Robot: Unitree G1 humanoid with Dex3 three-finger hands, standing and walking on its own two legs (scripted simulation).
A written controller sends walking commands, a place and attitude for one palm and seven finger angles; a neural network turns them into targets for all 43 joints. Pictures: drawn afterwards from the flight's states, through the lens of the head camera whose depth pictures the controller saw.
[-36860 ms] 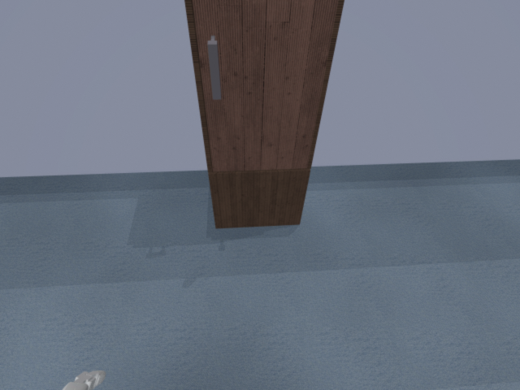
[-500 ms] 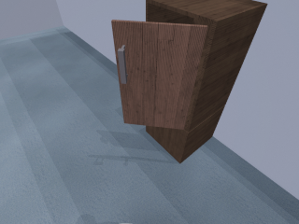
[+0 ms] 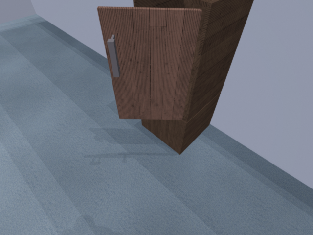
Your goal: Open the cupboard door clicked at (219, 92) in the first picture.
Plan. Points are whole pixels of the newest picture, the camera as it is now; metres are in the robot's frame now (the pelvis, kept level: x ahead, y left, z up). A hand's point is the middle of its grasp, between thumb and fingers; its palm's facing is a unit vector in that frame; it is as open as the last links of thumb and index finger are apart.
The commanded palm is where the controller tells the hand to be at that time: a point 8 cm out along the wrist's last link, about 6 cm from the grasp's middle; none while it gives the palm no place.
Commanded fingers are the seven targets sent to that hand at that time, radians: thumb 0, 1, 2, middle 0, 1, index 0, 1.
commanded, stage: look again from close up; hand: left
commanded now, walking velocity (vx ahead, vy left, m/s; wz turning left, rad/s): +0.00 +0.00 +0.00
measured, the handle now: (115, 56) +0.75 +0.18 +0.06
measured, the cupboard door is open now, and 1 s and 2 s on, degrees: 43 43 43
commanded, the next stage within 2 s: shuffle to correct the standing spot in 0.58 s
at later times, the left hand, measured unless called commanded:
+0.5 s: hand out of the picture +0.00 +0.17 -0.17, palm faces +0.04 -0.99 -0.16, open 7.3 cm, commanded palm none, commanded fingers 0.00 0.90 0.90 -0.20 -0.30 -0.20 -0.30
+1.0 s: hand out of the picture +0.00 +0.15 -0.17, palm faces +0.07 -0.98 -0.18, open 7.4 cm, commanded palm none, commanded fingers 0.00 0.90 0.90 -0.20 -0.30 -0.20 -0.30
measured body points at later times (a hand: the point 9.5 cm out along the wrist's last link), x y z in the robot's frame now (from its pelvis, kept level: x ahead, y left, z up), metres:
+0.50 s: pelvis +0.02 +0.01 +0.01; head +0.03 +0.01 +0.46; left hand +0.00 +0.22 -0.16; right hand +0.02 -0.21 -0.15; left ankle -0.04 +0.08 -0.73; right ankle -0.02 -0.12 -0.73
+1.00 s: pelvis +0.04 -0.01 +0.00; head +0.05 -0.03 +0.45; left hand -0.01 +0.20 -0.16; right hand -0.02 -0.23 -0.17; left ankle -0.03 +0.08 -0.73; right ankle -0.02 -0.12 -0.73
